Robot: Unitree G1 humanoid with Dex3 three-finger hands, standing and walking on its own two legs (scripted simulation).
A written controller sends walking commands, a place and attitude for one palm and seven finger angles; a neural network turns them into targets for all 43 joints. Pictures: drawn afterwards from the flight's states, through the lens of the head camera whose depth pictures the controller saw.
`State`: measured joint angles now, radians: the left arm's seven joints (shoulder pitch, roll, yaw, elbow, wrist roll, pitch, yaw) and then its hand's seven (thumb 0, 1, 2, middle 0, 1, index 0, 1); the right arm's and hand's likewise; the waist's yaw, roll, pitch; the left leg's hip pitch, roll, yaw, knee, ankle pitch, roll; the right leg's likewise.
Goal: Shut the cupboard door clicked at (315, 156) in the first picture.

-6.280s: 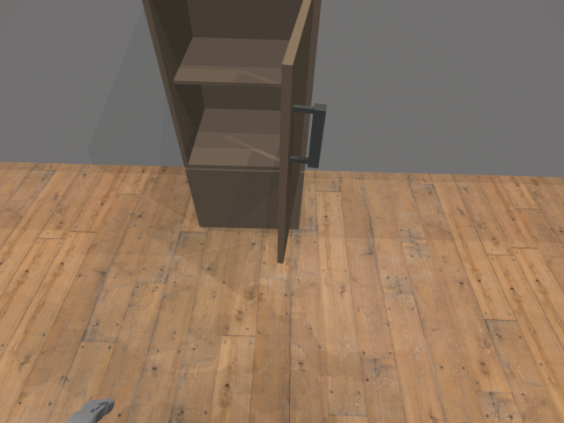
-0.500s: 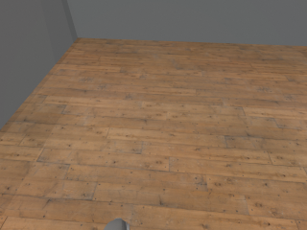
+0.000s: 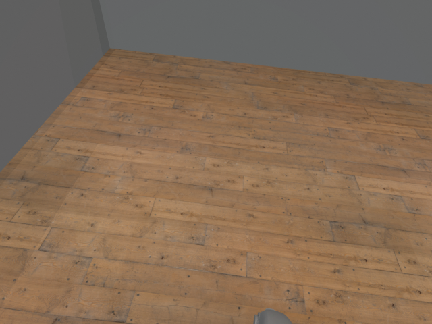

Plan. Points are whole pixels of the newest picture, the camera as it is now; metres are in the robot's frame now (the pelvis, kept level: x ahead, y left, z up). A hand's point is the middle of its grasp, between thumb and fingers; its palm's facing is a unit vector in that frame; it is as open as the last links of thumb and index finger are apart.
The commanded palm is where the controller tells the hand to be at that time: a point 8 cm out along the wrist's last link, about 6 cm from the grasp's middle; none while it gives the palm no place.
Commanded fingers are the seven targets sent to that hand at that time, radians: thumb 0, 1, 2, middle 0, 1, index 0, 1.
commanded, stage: walk to a spot facing it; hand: left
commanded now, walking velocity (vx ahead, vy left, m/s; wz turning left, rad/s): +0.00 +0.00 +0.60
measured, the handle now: out of the picture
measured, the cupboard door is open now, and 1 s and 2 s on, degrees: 82 82 82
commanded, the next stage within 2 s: none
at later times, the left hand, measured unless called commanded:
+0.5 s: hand out of the picture +0.13 +0.17 -0.16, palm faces +0.30 -0.93 -0.22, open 7.2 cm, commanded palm none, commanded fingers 0.00 0.90 0.90 -0.20 -0.30 -0.20 -0.30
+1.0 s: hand out of the picture +0.00 +0.26 -0.17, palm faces +0.55 -0.80 -0.24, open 7.4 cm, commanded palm none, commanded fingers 0.00 0.90 0.90 -0.20 -0.30 -0.20 -0.30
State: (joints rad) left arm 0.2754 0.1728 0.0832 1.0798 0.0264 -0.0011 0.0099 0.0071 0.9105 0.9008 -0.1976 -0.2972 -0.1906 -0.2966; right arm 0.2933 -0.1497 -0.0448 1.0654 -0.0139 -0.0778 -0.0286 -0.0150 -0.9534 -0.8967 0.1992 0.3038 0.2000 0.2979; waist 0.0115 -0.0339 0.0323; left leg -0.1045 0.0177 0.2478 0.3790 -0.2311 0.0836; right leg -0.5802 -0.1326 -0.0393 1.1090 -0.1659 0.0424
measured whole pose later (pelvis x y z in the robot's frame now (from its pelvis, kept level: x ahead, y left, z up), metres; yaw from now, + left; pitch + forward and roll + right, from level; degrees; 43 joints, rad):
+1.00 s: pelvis +0.04 +0.03 +0.00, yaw +31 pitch +1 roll -2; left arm 0.17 0.27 0.09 0.92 0.01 0.06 0.02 0.01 0.91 0.90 -0.20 -0.30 -0.19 -0.30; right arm 0.19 -0.19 -0.04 0.91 -0.02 0.02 0.00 0.01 -0.91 -0.90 0.20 0.30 0.20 0.30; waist 0.00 -0.02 0.07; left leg -0.28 -0.05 -0.01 0.45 -0.18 0.09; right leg -0.50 -0.09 0.00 1.11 -0.34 0.12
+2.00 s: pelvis +0.01 -0.01 -0.01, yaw +68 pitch +0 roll -1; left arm 0.21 0.28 0.08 0.93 0.01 0.07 0.02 0.01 0.91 0.90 -0.20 -0.30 -0.19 -0.30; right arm 0.11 -0.23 -0.04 0.88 -0.02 0.02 0.00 0.01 -0.91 -0.90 0.20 0.30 0.20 0.30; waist 0.03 -0.03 0.10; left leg -0.22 -0.02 -0.01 0.51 -0.30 0.04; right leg -0.48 -0.12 -0.05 1.14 -0.44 0.11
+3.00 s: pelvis -0.05 +0.24 +0.00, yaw +101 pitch -2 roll -2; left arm 0.23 0.21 0.06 1.00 0.02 -0.01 0.00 0.01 0.91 0.90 -0.20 -0.30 -0.19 -0.30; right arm 0.17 -0.18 -0.04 0.96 -0.01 -0.07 -0.01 0.00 -0.93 -0.90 0.20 0.30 0.20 0.30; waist 0.03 -0.02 0.08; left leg -0.18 -0.06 0.08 0.45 -0.24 0.12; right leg -0.56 -0.17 -0.05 1.23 -0.26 0.08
